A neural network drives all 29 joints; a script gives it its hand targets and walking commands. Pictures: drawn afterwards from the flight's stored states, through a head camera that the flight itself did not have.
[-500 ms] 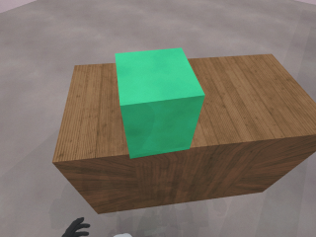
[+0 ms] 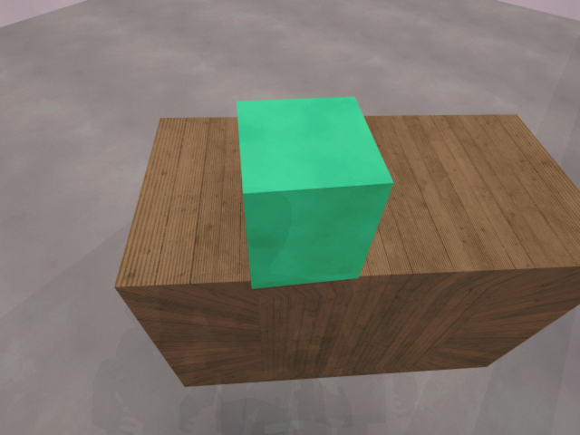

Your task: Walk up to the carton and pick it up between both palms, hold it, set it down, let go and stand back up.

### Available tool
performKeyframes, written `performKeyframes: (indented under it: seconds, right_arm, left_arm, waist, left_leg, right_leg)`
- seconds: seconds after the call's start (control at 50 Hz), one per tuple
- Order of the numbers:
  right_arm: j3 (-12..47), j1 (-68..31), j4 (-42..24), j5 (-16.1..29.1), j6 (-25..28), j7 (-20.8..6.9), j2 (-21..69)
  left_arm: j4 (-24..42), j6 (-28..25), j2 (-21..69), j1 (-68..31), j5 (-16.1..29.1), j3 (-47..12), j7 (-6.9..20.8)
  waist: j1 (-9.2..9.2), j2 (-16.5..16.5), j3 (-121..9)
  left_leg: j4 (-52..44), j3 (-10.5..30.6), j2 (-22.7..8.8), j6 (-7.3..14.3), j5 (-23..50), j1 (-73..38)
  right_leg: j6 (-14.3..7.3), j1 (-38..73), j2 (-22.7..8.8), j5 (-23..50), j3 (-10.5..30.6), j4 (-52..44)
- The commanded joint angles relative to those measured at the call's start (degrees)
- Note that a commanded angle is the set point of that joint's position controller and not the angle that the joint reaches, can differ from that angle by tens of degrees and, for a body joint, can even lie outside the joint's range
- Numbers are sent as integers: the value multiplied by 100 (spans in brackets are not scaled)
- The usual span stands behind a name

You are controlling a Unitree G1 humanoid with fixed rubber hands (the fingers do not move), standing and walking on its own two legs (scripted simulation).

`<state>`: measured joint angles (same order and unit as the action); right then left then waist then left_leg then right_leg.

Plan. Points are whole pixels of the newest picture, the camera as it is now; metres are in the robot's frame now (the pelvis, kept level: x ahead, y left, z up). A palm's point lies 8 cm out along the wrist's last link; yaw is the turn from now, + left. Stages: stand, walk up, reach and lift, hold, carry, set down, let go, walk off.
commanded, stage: walk up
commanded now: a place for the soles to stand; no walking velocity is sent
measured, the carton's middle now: (301, 195) +0.50 +0.00 +0.02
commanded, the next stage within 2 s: none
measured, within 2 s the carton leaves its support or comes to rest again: neither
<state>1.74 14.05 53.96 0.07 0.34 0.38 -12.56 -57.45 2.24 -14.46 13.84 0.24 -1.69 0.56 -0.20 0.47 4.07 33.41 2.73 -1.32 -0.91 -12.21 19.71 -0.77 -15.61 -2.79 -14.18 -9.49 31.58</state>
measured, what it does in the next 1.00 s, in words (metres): walks ahead: right foot, then left foot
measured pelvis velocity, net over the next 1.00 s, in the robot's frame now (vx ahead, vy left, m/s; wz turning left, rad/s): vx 0.16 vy -0.11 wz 0.26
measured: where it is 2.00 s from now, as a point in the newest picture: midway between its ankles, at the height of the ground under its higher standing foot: outside the picture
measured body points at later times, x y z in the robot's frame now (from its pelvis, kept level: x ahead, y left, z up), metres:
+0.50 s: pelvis +0.06 -0.08 -0.01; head +0.06 -0.09 +0.44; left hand +0.02 +0.17 -0.15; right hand +0.11 -0.34 -0.15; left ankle +0.09 +0.06 -0.68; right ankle +0.06 -0.19 -0.73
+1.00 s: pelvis +0.16 -0.11 -0.01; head +0.17 -0.12 +0.44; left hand +0.14 +0.12 -0.15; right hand +0.32 -0.29 -0.15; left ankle +0.18 +0.02 -0.73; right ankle +0.15 -0.22 -0.73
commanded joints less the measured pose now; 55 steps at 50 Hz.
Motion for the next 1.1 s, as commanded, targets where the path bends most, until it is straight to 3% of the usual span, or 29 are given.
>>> performKeyframes:
  seconds: [0.0,0.06,0.08,0.1,0.12,0.16,0.26,0.3,0.32,0.34,0.36,0.38,0.42,0.48,0.58,0.62,0.66,0.68,0.7,0.72,0.76,0.8,0.86,0.88,0.9,0.92,0.96,1.02,1.08]
  right_arm:
    - [-235,-87,-400,5,117,71,-1093]
    - [-226,-122,-361,-5,95,69,-1069]
    - [-380,1251,-254,-193,77,82,-1053]
    - [-476,1325,-108,-216,5,118,-1318]
    - [-591,1159,-131,-226,-53,194,-1546]
    - [-691,1285,-152,-285,-4,330,-1479]
    - [-739,332,-501,-288,178,256,-1210]
    - [-718,-300,-665,-348,70,182,-1127]
    - [-640,-602,-740,-419,-25,153,-950]
    - [-478,-412,-800,-451,-78,125,-429]
    - [-340,-81,-904,-336,-55,125,68]
    - [-445,237,-1041,-116,-13,131,-310]
    - [-508,479,-909,-121,72,62,-728]
    - [-466,765,-683,-281,112,-76,-658]
    - [-332,356,-808,-277,153,-92,-213]
    - [-328,304,-845,-268,182,-36,-153]
    - [-395,921,-751,-282,227,41,-442]
    - [-519,1240,-756,-364,215,78,-808]
    - [-578,1432,-725,-130,175,98,-1006]
    - [-615,1313,-687,55,123,140,-1000]
    - [-526,722,-728,3,37,247,-892]
    - [-438,28,-809,-100,-11,303,-799]
    - [-246,-796,-674,-165,-56,149,-672]
    - [-176,-627,-643,-88,-33,87,-446]
    - [-158,-332,-535,6,-42,73,-309]
    - [-193,-443,-391,-37,-82,120,-367]
    - [-159,-679,-167,-81,-58,83,-442]
    - [-179,-694,74,-140,-5,38,-519]
    - [-151,-848,176,-99,-24,64,-461]
  left_arm:
    - [337,-157,-736,176,-29,174,-43]
    - [310,-190,-748,276,-27,173,-58]
    - [525,-177,-1212,739,-448,367,86]
    - [624,-130,-1090,656,-471,398,104]
    - [735,-99,-817,643,-453,329,160]
    - [1052,-121,-719,291,-428,314,226]
    - [1300,-239,-702,779,-307,443,252]
    - [1125,-234,-570,1654,-254,522,247]
    - [864,-232,-609,2441,-231,632,202]
    - [693,-219,-957,2909,-257,755,131]
    - [821,-232,-1186,2611,-273,638,57]
    - [955,-201,-1564,1621,-203,651,-75]
    - [1044,-301,-1362,915,-111,549,-109]
    - [907,-463,-953,934,-229,411,-111]
    - [644,-530,-802,965,-305,296,-127]
    - [603,-443,-796,1082,-307,252,-121]
    - [581,-374,-711,1184,-240,106,-93]
    - [669,-373,-505,1480,-184,21,-95]
    - [667,-252,-349,1877,-74,-67,-139]
    - [668,-106,-493,1492,-72,26,-188]
    - [869,-62,-476,957,-99,64,-205]
    - [675,-109,-294,1337,-54,42,-204]
    - [467,-335,-147,1820,-70,72,-138]
    - [572,-392,-373,1564,-139,128,-134]
    - [833,-400,-701,809,-34,216,-155]
    - [823,-378,-896,337,58,299,-147]
    - [713,-406,-555,446,101,215,-84]
    - [689,-433,-554,693,11,250,-121]
    - [733,-392,-572,525,4,326,-149]
  waist:
    - [-58,335,-284]
    - [-62,395,-320]
    - [141,-133,-877]
    - [121,272,-254]
    - [166,899,112]
    - [325,949,421]
    - [-112,1307,-424]
    - [-641,1198,-373]
    - [-1073,572,-303]
    - [-1274,-932,-179]
    - [-994,-1656,256]
    - [-450,-1106,847]
    - [-47,-875,1292]
    - [-73,-625,997]
    - [8,-695,600]
    - [17,-528,233]
    - [329,2,-326]
    - [350,604,-852]
    - [388,836,-1306]
    - [456,758,-1194]
    - [399,625,-561]
    - [74,824,-388]
    - [-436,301,-716]
    - [-249,-195,-747]
    - [195,-425,-350]
    - [314,-396,32]
    - [95,-395,63]
    - [-52,-638,-307]
    - [-71,-555,-556]
  left_leg:
    - [-1224,943,-559,468,-835,470]
    - [-1207,921,-538,473,-697,451]
    - [-1385,1582,-604,788,-3334,102]
    - [-1834,2185,-912,924,-4165,293]
    - [-2183,2888,-1371,1146,-4258,84]
    - [-2093,3453,-1791,1337,-3546,-918]
    - [-1926,2128,-1221,950,-2609,-220]
    - [-1415,1386,-700,640,-2751,1250]
    - [-458,958,-209,442,-3240,2093]
    - [1415,307,577,255,-3403,2693]
    - [3071,176,1053,38,-3011,3268]
    - [3213,539,312,164,-2481,2991]
    - [3196,427,-100,115,-1507,2749]
    - [2692,198,-116,49,-991,1945]
    - [1002,-369,63,206,-193,624]
    - [402,-630,263,322,350,-110]
    - [-293,-124,119,569,1756,-1348]
    - [-240,1244,-807,912,2836,-2076]
    - [-593,2841,-1971,1920,2955,-2017]
    - [-1005,3233,-2045,2188,1435,-1663]
    - [-1347,2706,-1696,1891,465,-1028]
    - [-1231,2030,-1500,1545,785,-421]
    - [-189,628,-762,752,1742,126]
    - [331,258,-448,444,1578,233]
    - [181,-15,-9,240,88,-84]
    - [15,-10,-147,252,-66,-838]
    - [-265,314,-269,344,1020,-739]
    - [-193,167,-326,386,1809,-574]
    - [-281,28,-270,323,1585,-596]
  right_leg:
    - [-194,379,-360,-884,742,-623]
    - [-190,434,-387,-769,763,-621]
    - [-23,315,-115,-3387,471,-50]
    - [59,-370,87,-3692,502,306]
    - [107,-994,245,-2757,422,1105]
    - [169,-2432,-215,-1778,1057,1922]
    - [267,-845,-322,-1374,1035,1505]
    - [65,955,-79,-818,610,630]
    - [34,1953,185,-413,291,6]
    - [79,2120,-210,-1548,1079,-853]
    - [-11,1227,-1527,-3723,3357,-1761]
    - [-540,55,-2355,-5139,4576,-2795]
    - [-827,-231,-2176,-4679,3978,-2777]
    - [-985,-96,-1865,-2798,2451,-2330]
    - [-751,304,-1484,1591,739,-1132]
    - [-610,351,-1394,2497,456,-338]
    - [-285,-30,-1078,2364,172,744]
    - [-26,-553,-680,1314,-86,1762]
    - [245,-580,-51,-1166,266,2784]
    - [177,-740,-30,-2637,663,2834]
    - [134,-1003,-171,-2880,1064,2713]
    - [146,-584,-298,-2221,1095,1760]
    - [31,909,-179,805,881,-470]
    - [-137,823,-709,1291,1667,-720]
    - [-321,-121,-1438,1013,2536,-1241]
    - [-514,-866,-1480,947,2247,-1137]
    - [-225,-388,-863,984,1584,-989]
    - [34,574,-784,2632,1322,-684]
    - [-28,907,-792,2783,1231,-685]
